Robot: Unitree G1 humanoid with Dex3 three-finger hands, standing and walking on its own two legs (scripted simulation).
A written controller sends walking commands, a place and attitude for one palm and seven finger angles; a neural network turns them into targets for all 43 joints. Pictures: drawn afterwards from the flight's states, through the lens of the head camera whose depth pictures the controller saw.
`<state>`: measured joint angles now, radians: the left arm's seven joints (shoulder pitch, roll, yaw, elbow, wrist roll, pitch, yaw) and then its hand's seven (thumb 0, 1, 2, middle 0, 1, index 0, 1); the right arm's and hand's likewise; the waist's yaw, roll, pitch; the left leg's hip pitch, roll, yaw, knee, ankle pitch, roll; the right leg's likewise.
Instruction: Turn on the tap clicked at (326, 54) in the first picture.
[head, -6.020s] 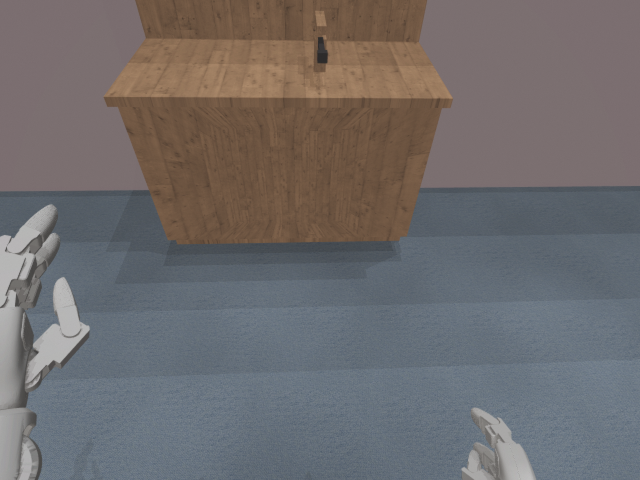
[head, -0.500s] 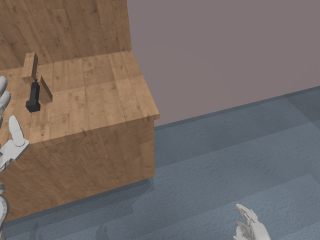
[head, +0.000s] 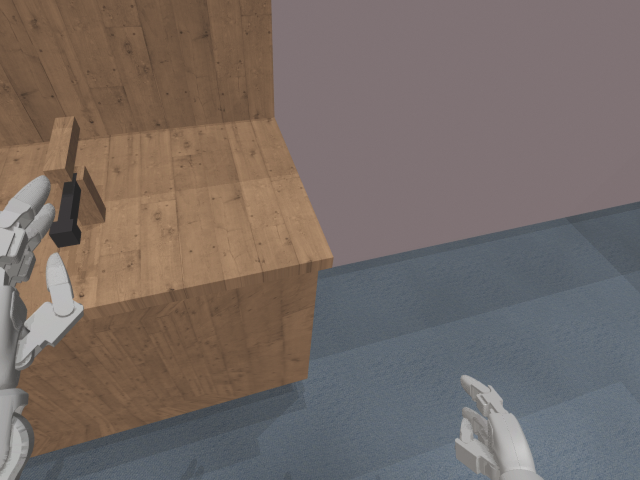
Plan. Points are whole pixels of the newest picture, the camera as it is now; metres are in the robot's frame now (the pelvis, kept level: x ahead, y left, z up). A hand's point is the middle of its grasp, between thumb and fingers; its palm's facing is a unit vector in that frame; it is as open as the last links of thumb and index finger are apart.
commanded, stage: shuffle to correct the standing spot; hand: left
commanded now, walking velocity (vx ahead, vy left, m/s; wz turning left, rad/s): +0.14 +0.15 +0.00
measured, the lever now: (65, 233) +0.40 +0.40 +0.05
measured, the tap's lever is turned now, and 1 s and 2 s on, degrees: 0 0 0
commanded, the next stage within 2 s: come to a stop and stand still in 0.80 s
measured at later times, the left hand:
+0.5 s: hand (71, 285) +0.24 +0.25 +0.18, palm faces +0.36 -0.82 -0.44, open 7.4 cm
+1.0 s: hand (3, 256) +0.26 +0.32 +0.18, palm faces +0.46 -0.79 -0.41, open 7.4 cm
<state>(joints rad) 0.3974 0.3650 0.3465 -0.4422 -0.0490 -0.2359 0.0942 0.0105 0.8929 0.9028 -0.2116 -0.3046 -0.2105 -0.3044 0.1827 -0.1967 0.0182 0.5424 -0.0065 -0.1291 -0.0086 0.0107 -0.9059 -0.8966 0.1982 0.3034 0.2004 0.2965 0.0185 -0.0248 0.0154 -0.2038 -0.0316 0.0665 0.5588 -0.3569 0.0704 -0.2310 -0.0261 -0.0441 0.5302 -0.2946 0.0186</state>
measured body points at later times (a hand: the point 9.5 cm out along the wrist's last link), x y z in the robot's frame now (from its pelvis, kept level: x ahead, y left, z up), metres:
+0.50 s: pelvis +0.02 +0.02 -0.01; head +0.03 +0.02 +0.44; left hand +0.21 +0.30 +0.20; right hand +0.17 -0.20 -0.10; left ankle -0.03 +0.07 -0.73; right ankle +0.06 -0.06 -0.74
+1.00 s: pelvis +0.05 +0.07 -0.01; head +0.06 +0.07 +0.44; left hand +0.23 +0.36 +0.20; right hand +0.23 -0.13 -0.10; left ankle +0.06 +0.21 -0.72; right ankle +0.07 -0.01 -0.73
